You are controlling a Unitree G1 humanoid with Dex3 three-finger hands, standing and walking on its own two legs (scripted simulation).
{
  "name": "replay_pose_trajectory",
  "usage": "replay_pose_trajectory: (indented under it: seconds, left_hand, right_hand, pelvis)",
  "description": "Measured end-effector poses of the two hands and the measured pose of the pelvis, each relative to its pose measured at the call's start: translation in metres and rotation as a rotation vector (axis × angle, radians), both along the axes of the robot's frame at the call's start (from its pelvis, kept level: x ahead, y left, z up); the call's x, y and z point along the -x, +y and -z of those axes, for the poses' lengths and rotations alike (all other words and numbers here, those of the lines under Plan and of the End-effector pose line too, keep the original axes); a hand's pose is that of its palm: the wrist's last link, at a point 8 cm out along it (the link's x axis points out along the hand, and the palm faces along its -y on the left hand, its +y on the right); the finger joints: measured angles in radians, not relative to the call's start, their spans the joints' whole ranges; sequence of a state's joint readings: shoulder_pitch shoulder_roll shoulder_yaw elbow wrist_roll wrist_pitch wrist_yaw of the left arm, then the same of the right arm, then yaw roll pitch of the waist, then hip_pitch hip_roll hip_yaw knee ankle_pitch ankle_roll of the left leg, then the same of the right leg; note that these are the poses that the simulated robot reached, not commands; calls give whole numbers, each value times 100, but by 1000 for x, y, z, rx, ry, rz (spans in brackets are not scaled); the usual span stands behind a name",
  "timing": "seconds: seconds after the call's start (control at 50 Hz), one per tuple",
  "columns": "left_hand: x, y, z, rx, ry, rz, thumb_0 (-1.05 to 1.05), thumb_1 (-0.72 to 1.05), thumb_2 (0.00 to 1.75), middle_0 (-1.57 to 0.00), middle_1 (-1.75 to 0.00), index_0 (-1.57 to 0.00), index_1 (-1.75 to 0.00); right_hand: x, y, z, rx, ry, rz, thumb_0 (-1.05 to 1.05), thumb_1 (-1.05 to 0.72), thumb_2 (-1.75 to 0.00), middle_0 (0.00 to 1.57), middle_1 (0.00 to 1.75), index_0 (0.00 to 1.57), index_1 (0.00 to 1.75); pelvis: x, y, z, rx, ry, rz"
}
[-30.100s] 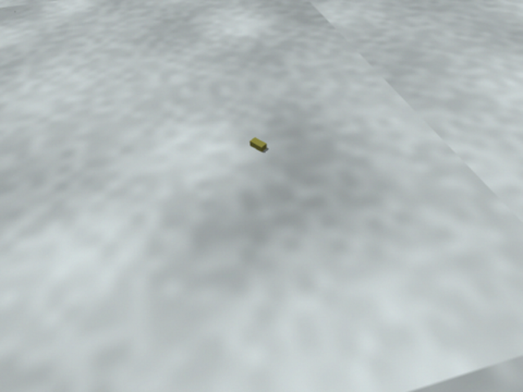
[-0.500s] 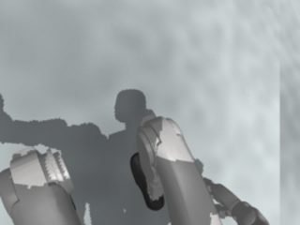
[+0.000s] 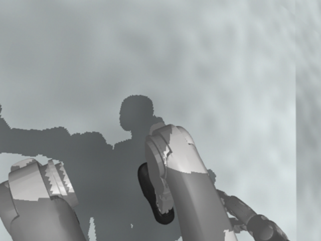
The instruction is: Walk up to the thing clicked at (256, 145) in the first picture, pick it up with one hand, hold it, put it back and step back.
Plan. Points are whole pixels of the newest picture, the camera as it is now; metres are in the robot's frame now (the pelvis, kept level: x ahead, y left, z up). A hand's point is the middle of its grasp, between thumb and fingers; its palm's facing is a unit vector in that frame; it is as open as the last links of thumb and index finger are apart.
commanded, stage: open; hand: left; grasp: from above
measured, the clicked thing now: out of the picture +0.41 +0.36 -0.28
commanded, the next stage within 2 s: withdraw in 0.34 s
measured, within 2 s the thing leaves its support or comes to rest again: neither
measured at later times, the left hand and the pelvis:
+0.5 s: hand out of the picture +0.40 +0.35 -0.24, palm faces -0.45 -0.16 -0.88, open 12.6 cm; pelvis +0.00 +0.00 +0.00, yaw +0 degrees
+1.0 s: hand out of the picture +0.40 +0.38 -0.08, palm faces -0.45 -0.10 -0.89, open 13.4 cm; pelvis -0.01 +0.00 +0.05, yaw +5 degrees
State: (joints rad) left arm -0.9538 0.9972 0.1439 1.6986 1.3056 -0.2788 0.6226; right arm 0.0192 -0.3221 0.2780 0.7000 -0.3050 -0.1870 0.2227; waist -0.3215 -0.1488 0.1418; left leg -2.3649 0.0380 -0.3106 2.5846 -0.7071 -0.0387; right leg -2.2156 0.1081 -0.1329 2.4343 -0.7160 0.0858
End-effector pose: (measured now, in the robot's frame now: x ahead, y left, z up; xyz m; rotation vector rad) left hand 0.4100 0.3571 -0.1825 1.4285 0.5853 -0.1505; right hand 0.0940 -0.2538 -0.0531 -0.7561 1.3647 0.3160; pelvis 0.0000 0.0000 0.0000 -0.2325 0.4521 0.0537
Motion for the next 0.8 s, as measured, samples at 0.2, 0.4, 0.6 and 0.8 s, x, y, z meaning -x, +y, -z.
replay_pose_trajectory:
  seconds: [0.2, 0.4, 0.6, 0.8]
  left_hand:
    - [5, 4, -1, 0, 18, -13, 0, -9, 63, -44, -65, -45, -64]
    - [3, 3, 1, 7, 18, 6, 0, -20, 72, -33, -77, -34, -75]
    - [-4, 0, -2, 2, -42, 8, 0, -29, 81, -25, -85, -26, -83]
    - [-18, 22, -79, -98, -205, -60, 0, -34, 84, -22, -86, -23, -85]
  right_hand:
    - [1, 0, 0, -7, -5, -8, 0, -90, -89, 20, 30, 20, 30]
    - [6, 0, -1, 0, 17, -5, 0, -90, -89, 20, 30, 20, 30]
    - [2, 1, -1, -9, 16, -8, 0, -90, -89, 20, 30, 20, 30]
    - [-16, 2, 8, -94, -63, 85, 0, -90, -89, 20, 30, 20, 30]
  pelvis:
    - [2, -1, 0, -5, -8, -1]
    - [1, -1, -1, -2, -3, 0]
    - [-1, -1, -1, -3, 0, 2]
    - [-4, -1, -7, -11, 60, -13]
